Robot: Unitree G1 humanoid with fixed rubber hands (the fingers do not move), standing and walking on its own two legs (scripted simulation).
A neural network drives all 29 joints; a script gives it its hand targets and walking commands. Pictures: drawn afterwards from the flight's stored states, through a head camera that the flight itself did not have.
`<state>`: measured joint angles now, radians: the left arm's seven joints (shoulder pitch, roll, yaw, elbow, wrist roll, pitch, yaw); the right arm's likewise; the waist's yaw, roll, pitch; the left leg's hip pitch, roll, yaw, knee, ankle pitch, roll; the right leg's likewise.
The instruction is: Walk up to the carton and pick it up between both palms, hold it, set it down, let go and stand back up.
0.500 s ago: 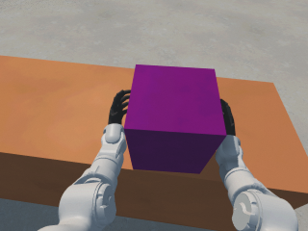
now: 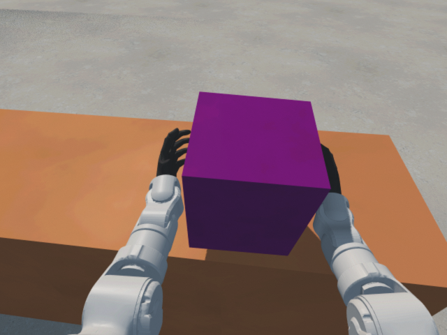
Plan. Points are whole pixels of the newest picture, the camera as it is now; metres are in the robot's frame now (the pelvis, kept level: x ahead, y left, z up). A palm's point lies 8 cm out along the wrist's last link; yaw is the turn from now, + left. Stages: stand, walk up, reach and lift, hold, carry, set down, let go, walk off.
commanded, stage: reach and lift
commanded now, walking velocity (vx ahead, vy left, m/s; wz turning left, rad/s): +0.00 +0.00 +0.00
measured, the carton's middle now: (246, 178) +0.42 -0.01 +0.09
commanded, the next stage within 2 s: hold in 1.78 s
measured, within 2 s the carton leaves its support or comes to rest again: neither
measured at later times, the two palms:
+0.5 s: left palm (136, 148) +0.38 +0.18 +0.20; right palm (319, 160) +0.37 -0.12 +0.18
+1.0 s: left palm (150, 134) +0.38 +0.15 +0.22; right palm (338, 154) +0.37 -0.15 +0.20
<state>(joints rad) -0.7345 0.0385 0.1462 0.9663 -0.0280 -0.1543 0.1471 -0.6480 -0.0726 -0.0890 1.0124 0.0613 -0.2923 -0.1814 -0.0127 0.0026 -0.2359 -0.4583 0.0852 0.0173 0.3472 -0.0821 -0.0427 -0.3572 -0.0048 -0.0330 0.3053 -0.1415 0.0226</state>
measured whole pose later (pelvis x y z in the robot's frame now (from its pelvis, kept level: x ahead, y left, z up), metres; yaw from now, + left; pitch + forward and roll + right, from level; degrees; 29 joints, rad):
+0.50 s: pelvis +0.00 +0.00 +0.00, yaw +2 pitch -4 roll -1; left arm -0.73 0.05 0.26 0.41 0.19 0.55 0.07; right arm -0.72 -0.03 -0.05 0.73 0.19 0.21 -0.20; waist -0.07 -0.09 -0.06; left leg -0.16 0.07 0.01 0.34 -0.11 -0.04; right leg -0.04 -0.02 -0.05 0.26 -0.16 0.03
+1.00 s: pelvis +0.00 +0.01 +0.00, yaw +0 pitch -2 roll -1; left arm -0.77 0.04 0.23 0.41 0.18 0.67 0.11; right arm -0.74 -0.13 0.03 0.68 0.29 0.37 -0.21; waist -0.07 -0.02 -0.13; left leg -0.20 0.08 0.03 0.37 -0.13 -0.03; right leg -0.09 -0.02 -0.02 0.30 -0.17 0.03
